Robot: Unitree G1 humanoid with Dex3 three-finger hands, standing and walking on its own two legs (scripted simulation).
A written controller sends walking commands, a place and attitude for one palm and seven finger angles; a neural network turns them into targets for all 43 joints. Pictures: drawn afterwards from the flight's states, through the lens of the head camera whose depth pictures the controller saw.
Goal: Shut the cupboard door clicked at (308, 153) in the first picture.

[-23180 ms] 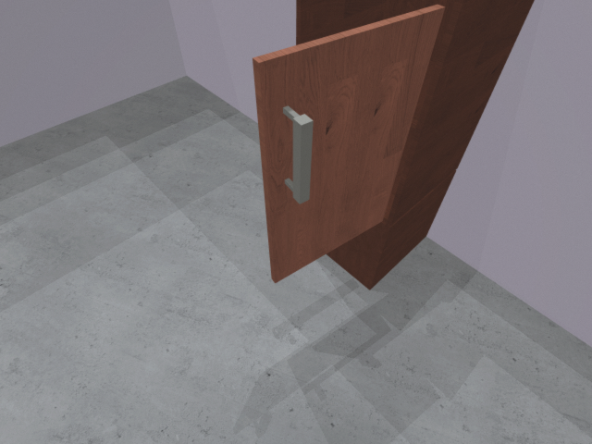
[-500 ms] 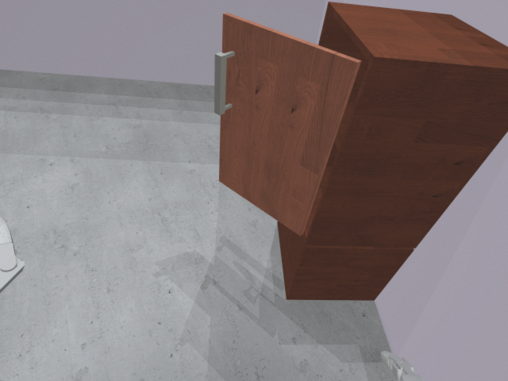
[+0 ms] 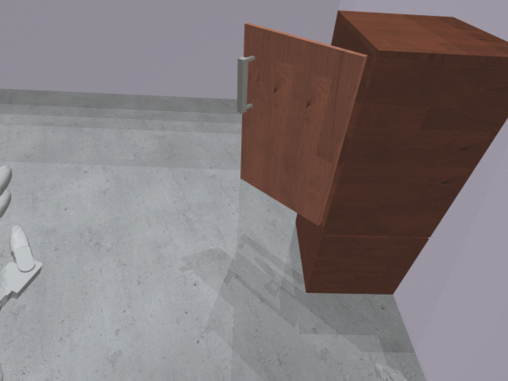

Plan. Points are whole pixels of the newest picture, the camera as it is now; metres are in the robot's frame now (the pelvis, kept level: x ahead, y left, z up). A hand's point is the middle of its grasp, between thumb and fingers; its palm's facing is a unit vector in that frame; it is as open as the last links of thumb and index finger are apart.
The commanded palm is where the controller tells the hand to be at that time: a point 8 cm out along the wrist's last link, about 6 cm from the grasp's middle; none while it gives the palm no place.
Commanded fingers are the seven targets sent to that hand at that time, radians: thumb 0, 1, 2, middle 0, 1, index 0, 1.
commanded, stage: stop stepping back and stand still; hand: left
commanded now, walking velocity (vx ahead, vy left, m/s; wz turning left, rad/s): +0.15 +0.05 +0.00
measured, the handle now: (246, 84) +0.96 +0.08 +0.09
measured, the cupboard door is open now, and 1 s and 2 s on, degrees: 48 48 48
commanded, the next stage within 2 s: let the arm hang, fingers relaxed in 0.18 s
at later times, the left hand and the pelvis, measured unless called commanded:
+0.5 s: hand out of the picture +0.14 +0.20 -0.12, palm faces +0.01 -0.97 -0.24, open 7.4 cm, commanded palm none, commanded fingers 0.00 0.90 0.90 -0.20 -0.30 -0.20 -0.30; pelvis +0.00 +0.01 +0.00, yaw +2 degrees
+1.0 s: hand out of the picture -0.03 +0.20 -0.16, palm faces +0.03 -0.98 -0.20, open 7.3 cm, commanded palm none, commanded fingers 0.00 0.90 0.90 -0.20 -0.30 -0.20 -0.30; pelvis +0.01 +0.03 +0.01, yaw +0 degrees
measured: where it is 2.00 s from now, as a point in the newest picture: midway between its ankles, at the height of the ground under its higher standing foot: outside the picture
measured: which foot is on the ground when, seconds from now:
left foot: down 0.00-1.00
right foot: down 0.00-1.00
